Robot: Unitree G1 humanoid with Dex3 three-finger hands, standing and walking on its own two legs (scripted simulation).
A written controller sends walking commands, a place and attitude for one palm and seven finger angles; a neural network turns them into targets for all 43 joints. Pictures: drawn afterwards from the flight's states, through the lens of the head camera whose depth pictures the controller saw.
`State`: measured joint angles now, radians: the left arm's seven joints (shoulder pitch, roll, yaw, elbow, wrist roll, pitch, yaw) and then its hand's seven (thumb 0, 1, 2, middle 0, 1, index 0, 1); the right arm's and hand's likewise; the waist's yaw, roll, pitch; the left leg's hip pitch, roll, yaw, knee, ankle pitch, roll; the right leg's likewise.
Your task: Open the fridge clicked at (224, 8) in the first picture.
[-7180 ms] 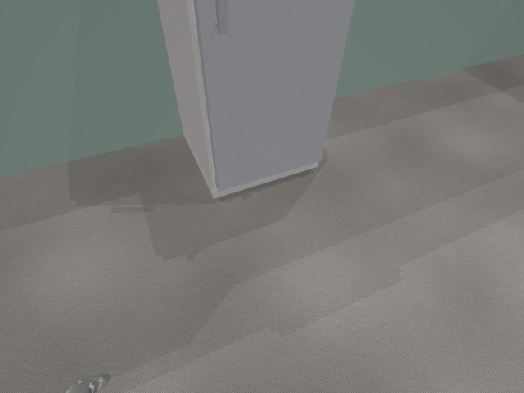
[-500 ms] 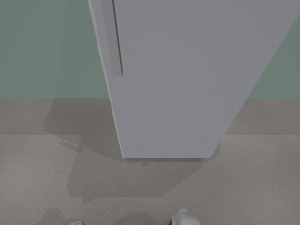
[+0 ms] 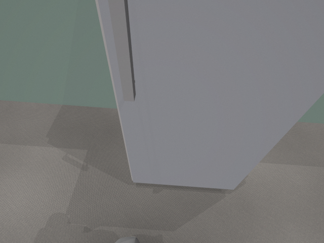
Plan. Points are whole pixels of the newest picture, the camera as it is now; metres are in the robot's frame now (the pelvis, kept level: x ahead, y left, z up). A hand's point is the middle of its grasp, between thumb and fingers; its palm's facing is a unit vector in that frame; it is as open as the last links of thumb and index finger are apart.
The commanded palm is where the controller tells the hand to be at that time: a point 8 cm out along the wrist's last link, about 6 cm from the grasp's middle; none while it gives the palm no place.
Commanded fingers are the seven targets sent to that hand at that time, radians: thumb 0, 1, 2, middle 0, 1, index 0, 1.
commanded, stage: come to a stop and stand still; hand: left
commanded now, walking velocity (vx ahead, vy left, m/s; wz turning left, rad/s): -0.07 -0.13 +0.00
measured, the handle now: (123, 22) +0.47 +0.13 +0.29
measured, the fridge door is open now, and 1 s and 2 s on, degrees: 0 0 0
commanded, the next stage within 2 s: none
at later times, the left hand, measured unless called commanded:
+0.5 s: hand out of the picture -0.05 +0.14 -0.14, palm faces +0.03 -0.97 -0.23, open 7.3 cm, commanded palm none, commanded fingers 0.00 0.90 0.90 -0.20 -0.30 -0.20 -0.30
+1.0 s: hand out of the picture -0.09 +0.16 -0.17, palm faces +0.06 -0.98 -0.17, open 7.4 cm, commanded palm none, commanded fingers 0.00 0.90 0.90 -0.20 -0.30 -0.20 -0.30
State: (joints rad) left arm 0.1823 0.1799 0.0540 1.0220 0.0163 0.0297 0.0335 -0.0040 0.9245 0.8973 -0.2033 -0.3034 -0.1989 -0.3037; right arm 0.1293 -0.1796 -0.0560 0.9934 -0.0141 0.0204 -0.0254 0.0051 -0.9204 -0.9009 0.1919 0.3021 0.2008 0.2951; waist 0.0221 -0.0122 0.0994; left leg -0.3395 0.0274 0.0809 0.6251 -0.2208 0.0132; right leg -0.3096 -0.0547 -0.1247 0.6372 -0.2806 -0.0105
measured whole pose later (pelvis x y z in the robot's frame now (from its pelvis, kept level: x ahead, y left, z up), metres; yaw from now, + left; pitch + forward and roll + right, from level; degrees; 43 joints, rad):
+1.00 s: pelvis -0.07 +0.00 +0.02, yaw -1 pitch -2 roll +0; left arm 0.29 0.14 0.02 1.15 0.01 0.01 0.03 0.00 0.91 0.90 -0.20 -0.30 -0.20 -0.30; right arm 0.19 -0.16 -0.02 1.09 -0.01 -0.01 -0.04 0.01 -0.94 -0.90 0.20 0.30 0.20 0.30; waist 0.03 -0.02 0.04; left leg -0.17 0.03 0.09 0.47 -0.27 0.00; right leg -0.13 -0.07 -0.04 0.47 -0.30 0.04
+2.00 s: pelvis -0.10 -0.02 +0.02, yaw -1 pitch -2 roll +0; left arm 0.30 0.12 0.00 1.15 0.01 -0.01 0.03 0.00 0.91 0.90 -0.20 -0.30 -0.20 -0.30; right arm 0.28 -0.13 -0.02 1.14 -0.01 -0.01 -0.03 0.01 -0.91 -0.90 0.19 0.30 0.20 0.30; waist 0.00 0.00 0.05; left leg -0.20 0.06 0.08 0.40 -0.18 -0.02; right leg -0.16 -0.03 -0.05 0.42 -0.23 0.01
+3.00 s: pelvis -0.07 -0.02 +0.01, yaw -1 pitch -1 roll +0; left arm 0.23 0.22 0.00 1.07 0.02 -0.01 0.01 0.00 0.91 0.90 -0.20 -0.30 -0.20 -0.30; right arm 0.19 -0.21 0.00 1.07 -0.02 -0.01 -0.02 0.01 -0.90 -0.90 0.20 0.30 0.20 0.30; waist 0.01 -0.01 0.04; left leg -0.22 0.05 0.08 0.49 -0.26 -0.02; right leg -0.18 -0.05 -0.05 0.50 -0.31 0.01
